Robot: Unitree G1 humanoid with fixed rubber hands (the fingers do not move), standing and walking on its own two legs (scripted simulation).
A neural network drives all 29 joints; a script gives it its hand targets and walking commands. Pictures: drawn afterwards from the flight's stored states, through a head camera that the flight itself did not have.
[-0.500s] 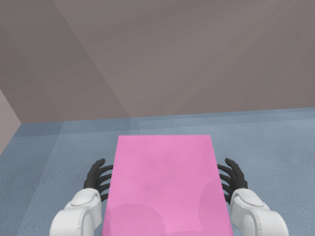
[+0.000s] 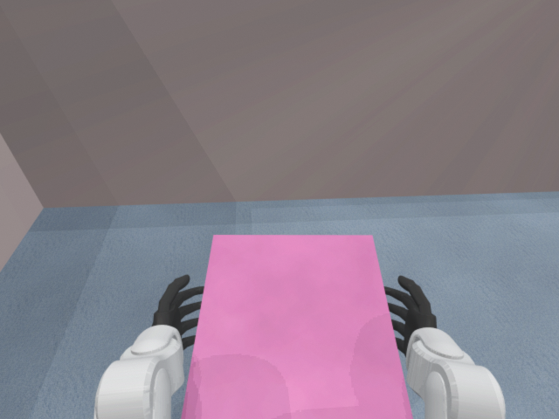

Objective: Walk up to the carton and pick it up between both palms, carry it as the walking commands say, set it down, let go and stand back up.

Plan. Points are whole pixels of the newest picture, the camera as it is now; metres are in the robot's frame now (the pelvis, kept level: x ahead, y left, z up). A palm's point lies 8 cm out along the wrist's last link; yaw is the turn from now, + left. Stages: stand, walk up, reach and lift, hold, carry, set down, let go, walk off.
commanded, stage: carry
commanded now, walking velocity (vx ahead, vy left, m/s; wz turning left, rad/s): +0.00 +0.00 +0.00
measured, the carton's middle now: (292, 351) +0.25 +0.00 +0.02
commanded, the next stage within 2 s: none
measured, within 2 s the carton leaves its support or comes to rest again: neither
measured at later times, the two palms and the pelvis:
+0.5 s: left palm (166, 333) +0.24 +0.16 +0.08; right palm (413, 335) +0.24 -0.15 +0.08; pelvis +0.00 +0.00 +0.00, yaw +0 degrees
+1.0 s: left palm (171, 332) +0.24 +0.15 +0.08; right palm (415, 338) +0.24 -0.16 +0.08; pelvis +0.00 +0.00 +0.00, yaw -1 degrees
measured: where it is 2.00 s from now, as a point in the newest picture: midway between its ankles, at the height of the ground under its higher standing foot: outside the picture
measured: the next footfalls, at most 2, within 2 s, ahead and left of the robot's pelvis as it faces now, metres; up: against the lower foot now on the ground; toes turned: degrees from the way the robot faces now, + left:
none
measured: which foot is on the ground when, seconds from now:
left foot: down 0.00-1.00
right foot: down 0.00-1.00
